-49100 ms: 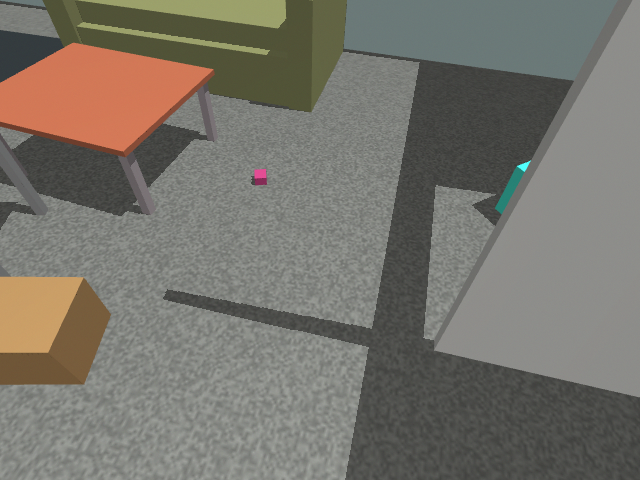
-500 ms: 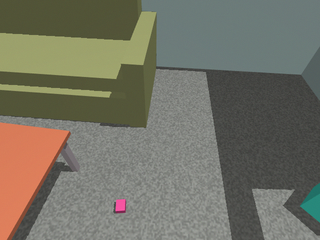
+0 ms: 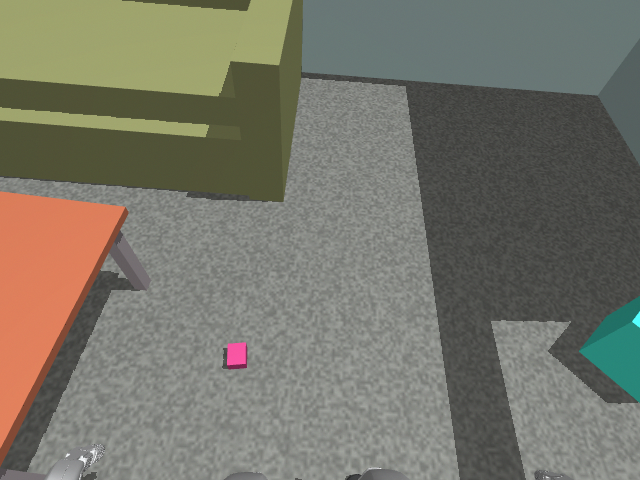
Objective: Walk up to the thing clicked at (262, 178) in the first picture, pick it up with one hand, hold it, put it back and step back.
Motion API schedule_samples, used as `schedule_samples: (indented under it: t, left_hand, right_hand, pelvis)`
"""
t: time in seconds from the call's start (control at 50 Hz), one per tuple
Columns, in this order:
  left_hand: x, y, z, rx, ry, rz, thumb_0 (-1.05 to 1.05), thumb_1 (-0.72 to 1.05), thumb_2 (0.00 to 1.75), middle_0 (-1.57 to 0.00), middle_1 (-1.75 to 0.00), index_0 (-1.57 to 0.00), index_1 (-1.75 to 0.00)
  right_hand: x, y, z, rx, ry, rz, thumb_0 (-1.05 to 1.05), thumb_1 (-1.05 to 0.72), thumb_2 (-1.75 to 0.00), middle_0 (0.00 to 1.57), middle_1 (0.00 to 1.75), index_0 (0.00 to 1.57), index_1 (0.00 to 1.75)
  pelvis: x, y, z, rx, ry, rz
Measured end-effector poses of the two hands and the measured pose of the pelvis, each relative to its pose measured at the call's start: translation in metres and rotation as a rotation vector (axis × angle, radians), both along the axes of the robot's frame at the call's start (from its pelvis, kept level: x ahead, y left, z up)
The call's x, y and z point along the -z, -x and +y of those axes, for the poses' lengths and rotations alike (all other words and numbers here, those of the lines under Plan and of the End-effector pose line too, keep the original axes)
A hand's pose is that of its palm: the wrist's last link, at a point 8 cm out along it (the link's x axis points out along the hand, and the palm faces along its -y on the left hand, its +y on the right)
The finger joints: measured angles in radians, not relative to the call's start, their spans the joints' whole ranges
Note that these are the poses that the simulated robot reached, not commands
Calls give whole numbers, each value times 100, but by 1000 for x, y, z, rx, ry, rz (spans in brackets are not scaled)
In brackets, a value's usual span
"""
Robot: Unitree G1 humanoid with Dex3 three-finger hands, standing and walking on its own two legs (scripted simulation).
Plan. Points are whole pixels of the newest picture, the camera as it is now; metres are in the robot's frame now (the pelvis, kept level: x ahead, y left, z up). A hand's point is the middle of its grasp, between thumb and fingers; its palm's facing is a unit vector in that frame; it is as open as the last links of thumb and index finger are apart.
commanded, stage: step back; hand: left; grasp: from above
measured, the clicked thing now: (237, 355) +0.49 +0.22 -0.74
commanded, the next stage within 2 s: none
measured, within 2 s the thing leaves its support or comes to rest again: neither
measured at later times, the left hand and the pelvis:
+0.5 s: hand out of the picture +0.01 +0.25 -0.16, palm faces -0.12 -0.91 -0.39, open 7.4 cm; pelvis -0.12 +0.00 -0.01, yaw -6 degrees
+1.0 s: hand out of the picture -0.12 +0.25 -0.15, palm faces -0.01 -0.94 -0.33, open 7.4 cm; pelvis -0.26 +0.00 +0.00, yaw +1 degrees
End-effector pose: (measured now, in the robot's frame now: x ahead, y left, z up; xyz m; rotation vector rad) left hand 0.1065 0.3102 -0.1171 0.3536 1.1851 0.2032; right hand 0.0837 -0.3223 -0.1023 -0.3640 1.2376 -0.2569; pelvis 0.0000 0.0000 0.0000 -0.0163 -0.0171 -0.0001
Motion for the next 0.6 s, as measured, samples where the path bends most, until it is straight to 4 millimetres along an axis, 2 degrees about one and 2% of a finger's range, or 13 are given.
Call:
schedule_samples:
  t: [0.1,0.22,0.36,0.48,0.54,0.6]
  left_hand:
    - [7,-7,14,19,3,-37,1,91,90,-21,-30,-20,-30]
    - [5,11,10,51,28,-24,1,91,90,-20,-30,-20,-30]
    - [10,54,4,78,15,25,1,91,90,-20,-30,-20,-30]
    - [7,92,-10,97,-17,18,1,91,90,-21,-30,-20,-30]
    - [-3,121,-19,85,-25,12,1,91,90,-20,-30,-20,-30]
    - [-16,148,-23,67,-34,10,1,91,90,-21,-30,-20,-30]
  right_hand:
    - [-6,36,16,4,25,36,0,-91,-89,20,30,20,30]
    - [-14,67,28,21,32,39,0,-90,-89,21,30,20,30]
    - [-4,85,28,32,10,-56,0,-90,-89,21,30,20,30]
    - [16,113,10,31,-25,-103,0,-90,-89,21,30,21,30]
    - [23,129,-1,48,-42,-105,0,-90,-89,21,30,20,30]
    - [17,148,-5,56,-54,-86,0,-91,-89,21,30,20,30]
  pelvis:
    - [1,19,13,7,4,-4]
    - [-7,39,19,30,16,9]
    - [1,71,15,80,-5,-9]
    - [13,109,-1,113,-22,-22]
    - [12,127,-8,93,16,-40]
    - [3,140,-14,108,-40,-37]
